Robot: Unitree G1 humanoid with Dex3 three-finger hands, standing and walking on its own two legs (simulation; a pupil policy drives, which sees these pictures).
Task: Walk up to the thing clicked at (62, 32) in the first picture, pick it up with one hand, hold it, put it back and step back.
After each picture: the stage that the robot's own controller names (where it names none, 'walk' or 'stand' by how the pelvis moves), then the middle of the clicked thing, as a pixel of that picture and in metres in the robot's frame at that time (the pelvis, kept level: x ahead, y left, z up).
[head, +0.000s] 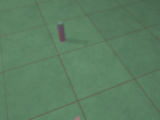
stand; (61, 31) +1.42 +0.26 -0.65
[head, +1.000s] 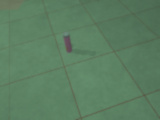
walk; (67, 42) +1.30 +0.30 -0.65
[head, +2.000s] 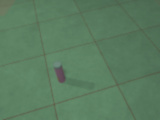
walk; (59, 72) +0.81 +0.28 -0.65
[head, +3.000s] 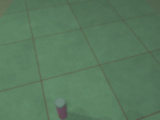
walk; (61, 109) +0.48 +0.18 -0.62
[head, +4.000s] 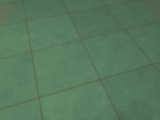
stand; out of the picture +0.34 +0.19 -0.65
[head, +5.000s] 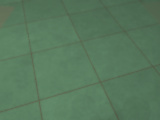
stand; out of the picture +0.32 +0.18 -0.66
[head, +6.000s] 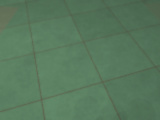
stand; out of the picture +0.33 +0.18 -0.66
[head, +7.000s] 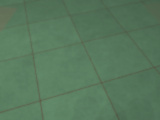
stand; out of the picture +0.33 +0.19 -0.66
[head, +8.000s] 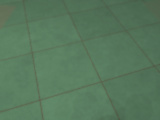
stand; out of the picture +0.32 +0.19 -0.66
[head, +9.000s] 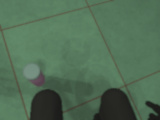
go down; (35, 76) +0.38 +0.21 -0.37
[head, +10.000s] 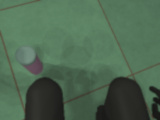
go down; (31, 62) +0.40 +0.23 -0.27
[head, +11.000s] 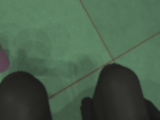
close in; out of the picture +0.39 +0.26 -0.18
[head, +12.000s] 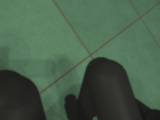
close; out of the picture +0.39 +0.27 -0.15
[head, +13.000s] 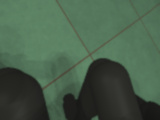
lift; out of the picture +0.37 +0.28 -0.16
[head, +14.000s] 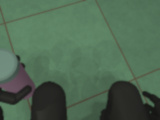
lift; (15, 80) +0.31 +0.23 -0.02
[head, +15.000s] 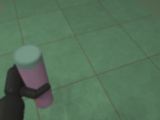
hold; (37, 81) +0.33 +0.16 +0.06
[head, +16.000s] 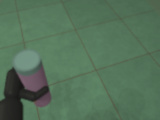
hold; (36, 82) +0.32 +0.17 +0.03
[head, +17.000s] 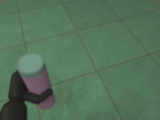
hold; (39, 85) +0.32 +0.16 +0.02
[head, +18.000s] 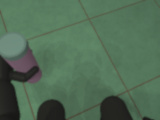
crouch; (24, 63) +0.39 +0.19 -0.05
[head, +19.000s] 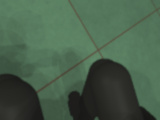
lower; out of the picture +0.40 +0.27 -0.17
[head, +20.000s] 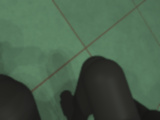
lower; out of the picture +0.41 +0.30 -0.16
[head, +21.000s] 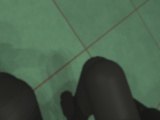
lower; out of the picture +0.41 +0.30 -0.16
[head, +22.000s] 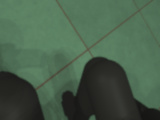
lower; out of the picture +0.40 +0.30 -0.16
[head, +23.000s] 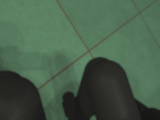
rest; out of the picture +0.39 +0.30 -0.16
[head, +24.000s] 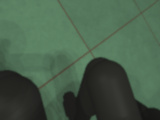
withdraw; out of the picture +0.39 +0.28 -0.16
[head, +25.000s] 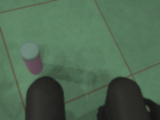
walk; (33, 60) +0.42 +0.23 -0.25
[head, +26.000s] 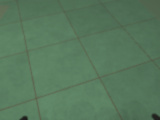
stand; out of the picture +0.35 +0.19 -0.59
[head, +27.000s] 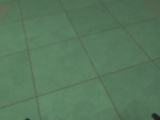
stand; out of the picture +0.36 +0.20 -0.60
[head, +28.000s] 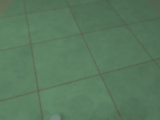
stand; out of the picture +0.36 +0.19 -0.62
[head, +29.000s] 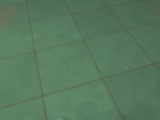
walk; out of the picture +0.38 +0.19 -0.65
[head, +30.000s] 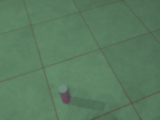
walk; (64, 94) +0.50 +0.18 -0.64
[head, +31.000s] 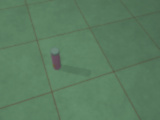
walk; (55, 59) +0.82 +0.19 -0.64
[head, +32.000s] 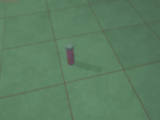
stand; (70, 54) +1.00 +0.17 -0.64
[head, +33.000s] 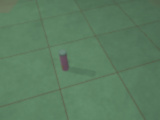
stand; (64, 60) +1.00 +0.21 -0.66
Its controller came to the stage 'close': yes
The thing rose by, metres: 0.68
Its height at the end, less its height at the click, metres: +0.00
